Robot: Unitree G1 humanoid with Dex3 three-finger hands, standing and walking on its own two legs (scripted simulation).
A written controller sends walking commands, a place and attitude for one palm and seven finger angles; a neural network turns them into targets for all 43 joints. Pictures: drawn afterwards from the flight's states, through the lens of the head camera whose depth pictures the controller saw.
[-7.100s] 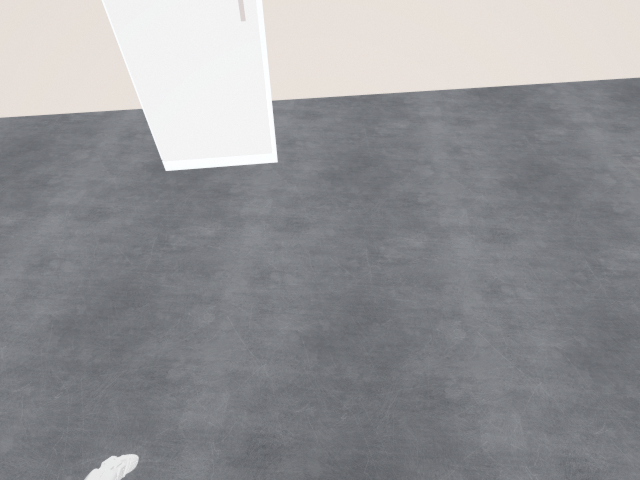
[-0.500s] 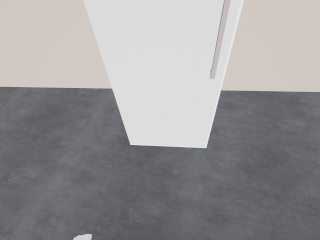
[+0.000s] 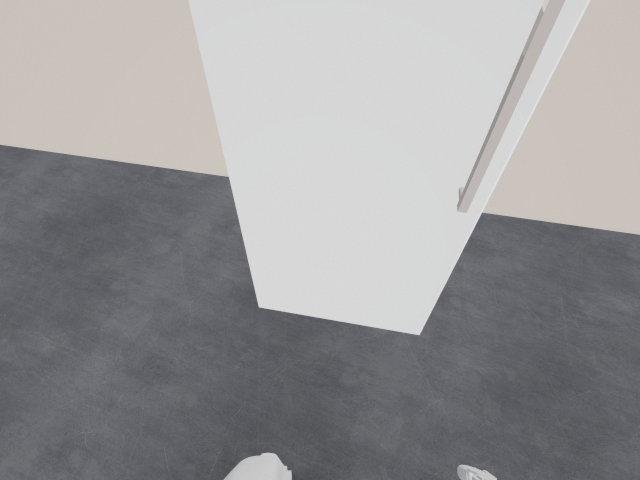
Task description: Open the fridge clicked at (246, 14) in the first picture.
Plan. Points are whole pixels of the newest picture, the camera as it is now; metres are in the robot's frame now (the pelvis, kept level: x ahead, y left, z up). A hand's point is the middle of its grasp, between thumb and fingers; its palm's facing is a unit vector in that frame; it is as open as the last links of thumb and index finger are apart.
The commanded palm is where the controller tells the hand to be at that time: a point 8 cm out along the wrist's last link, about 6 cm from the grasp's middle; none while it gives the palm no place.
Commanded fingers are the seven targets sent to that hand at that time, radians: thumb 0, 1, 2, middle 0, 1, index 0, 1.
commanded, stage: take the last steps up to it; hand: right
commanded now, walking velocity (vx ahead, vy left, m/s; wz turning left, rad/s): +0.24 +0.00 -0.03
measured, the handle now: (497, 120) +0.61 -0.18 +0.13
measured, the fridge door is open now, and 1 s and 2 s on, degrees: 0 0 0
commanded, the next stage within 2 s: come to a stop and stand still in 0.26 s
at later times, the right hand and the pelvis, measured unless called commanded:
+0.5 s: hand out of the picture +0.12 -0.21 -0.18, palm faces +0.09 +0.98 -0.17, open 7.3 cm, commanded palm none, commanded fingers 0.00 -0.90 -0.90 0.20 0.30 0.20 0.30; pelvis +0.15 -0.03 +0.01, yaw +0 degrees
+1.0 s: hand out of the picture +0.16 -0.14 -0.14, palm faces +0.02 +0.97 -0.25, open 7.3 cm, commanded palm none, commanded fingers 0.00 -0.90 -0.90 0.20 0.30 0.20 0.30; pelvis +0.12 +0.04 +0.02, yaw +2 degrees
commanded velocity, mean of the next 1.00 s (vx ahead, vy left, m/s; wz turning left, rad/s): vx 0.01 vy -0.01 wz -0.01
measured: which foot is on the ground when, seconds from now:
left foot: up 0.00-0.00, down 0.02-0.42, up 0.44-0.84, down 0.86-1.00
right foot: down 0.00-0.04, up 0.06-0.38, down 0.40-0.88, up 0.90-1.00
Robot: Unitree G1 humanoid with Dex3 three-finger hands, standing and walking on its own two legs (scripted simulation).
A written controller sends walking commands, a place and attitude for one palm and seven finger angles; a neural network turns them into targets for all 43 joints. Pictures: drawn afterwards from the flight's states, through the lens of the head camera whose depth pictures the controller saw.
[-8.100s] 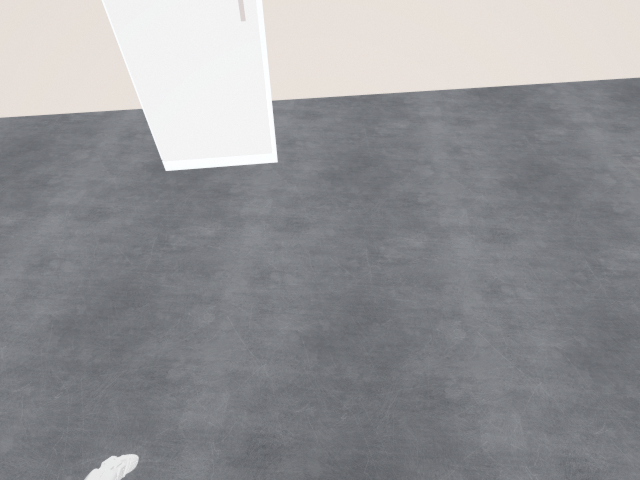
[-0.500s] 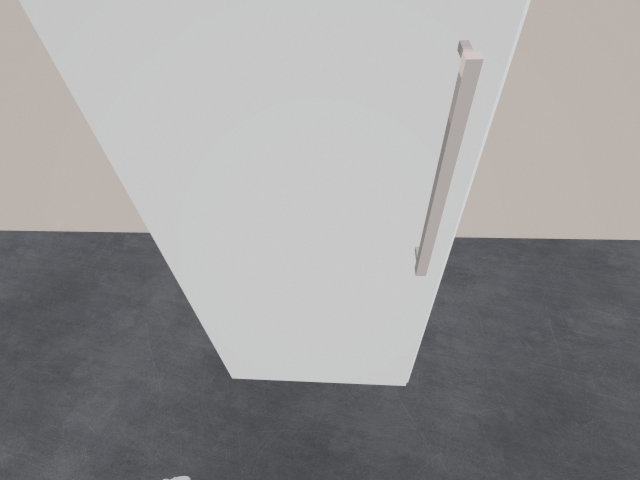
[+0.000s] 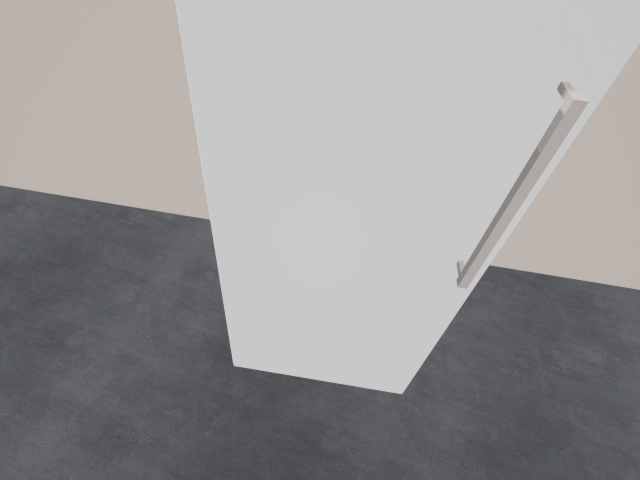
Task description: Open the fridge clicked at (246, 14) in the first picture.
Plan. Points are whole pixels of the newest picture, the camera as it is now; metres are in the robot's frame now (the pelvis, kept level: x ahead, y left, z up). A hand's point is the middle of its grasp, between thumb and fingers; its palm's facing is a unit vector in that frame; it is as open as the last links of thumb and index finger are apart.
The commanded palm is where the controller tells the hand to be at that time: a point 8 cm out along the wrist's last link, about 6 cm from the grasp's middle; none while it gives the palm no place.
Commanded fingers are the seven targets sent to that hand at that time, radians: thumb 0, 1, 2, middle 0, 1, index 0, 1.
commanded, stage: come to a stop and stand still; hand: right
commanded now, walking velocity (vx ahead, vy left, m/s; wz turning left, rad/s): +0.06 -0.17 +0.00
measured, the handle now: (504, 204) +0.48 -0.24 +0.12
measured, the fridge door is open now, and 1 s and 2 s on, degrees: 0 0 0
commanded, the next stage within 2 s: look again from close up in 0.86 s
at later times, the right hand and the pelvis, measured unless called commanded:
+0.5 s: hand out of the picture -0.01 -0.25 -0.18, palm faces +0.06 +0.97 -0.22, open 7.4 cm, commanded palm none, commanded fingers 0.00 -0.90 -0.90 0.20 0.30 0.20 0.30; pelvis -0.01 -0.07 -0.01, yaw -1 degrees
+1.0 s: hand out of the picture +0.04 -0.24 -0.18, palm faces -0.01 +0.98 -0.22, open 7.4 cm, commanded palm none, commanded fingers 0.00 -0.90 -0.90 0.20 0.30 0.20 0.30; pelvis +0.00 -0.06 -0.01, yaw +0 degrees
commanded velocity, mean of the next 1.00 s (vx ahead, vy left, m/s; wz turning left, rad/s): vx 0.01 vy -0.01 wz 0.00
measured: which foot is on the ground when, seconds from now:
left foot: down 0.00-1.00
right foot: up 0.00-0.28, down 0.30-1.00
